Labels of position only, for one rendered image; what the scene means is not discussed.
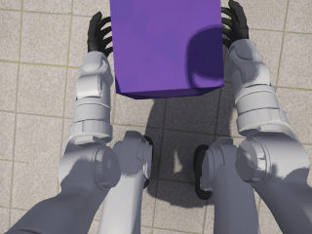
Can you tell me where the robot left hand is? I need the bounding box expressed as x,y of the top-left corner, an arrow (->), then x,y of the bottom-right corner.
87,11 -> 113,58

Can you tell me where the right robot forearm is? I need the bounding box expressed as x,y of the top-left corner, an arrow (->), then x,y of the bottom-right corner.
225,39 -> 310,171

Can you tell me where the left robot upper arm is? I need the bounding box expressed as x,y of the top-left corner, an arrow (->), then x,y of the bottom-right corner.
3,144 -> 122,234

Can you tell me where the carton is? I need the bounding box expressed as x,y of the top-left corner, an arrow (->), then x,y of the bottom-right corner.
109,0 -> 224,100

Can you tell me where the robot left foot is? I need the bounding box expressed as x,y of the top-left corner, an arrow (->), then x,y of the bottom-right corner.
143,136 -> 154,189

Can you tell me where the robot right hand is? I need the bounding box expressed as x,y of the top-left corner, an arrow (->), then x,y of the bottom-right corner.
220,0 -> 250,50

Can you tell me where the left robot forearm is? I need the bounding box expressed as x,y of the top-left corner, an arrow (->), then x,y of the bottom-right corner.
58,51 -> 114,177

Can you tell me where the right robot shin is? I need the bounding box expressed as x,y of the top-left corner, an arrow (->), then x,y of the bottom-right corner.
200,137 -> 234,192

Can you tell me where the right robot upper arm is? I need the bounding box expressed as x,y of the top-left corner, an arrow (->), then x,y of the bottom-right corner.
234,136 -> 312,234

